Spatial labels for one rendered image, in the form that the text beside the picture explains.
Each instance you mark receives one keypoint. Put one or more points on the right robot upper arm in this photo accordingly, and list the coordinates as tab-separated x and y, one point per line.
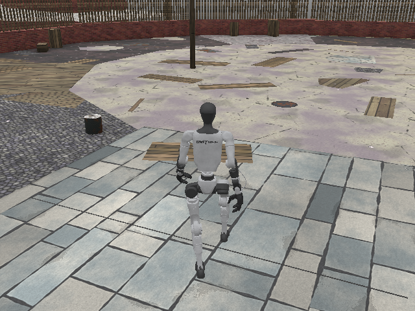
230	148

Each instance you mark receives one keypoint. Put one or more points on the robot left thigh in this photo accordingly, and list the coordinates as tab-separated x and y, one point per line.
192	197

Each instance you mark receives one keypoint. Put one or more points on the left robot hand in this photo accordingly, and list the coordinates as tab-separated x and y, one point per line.
179	178

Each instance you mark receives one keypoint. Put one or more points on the right robot hand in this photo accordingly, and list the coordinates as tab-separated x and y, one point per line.
239	198

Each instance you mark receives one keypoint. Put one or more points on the left robot upper arm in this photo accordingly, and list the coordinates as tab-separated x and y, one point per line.
184	146

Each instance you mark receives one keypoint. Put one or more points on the robot right forearm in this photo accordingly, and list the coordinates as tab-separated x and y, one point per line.
235	180

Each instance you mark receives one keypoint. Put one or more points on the right robot foot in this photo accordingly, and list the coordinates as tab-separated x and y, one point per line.
224	237

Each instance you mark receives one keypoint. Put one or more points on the robot left forearm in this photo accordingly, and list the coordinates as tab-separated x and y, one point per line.
179	168

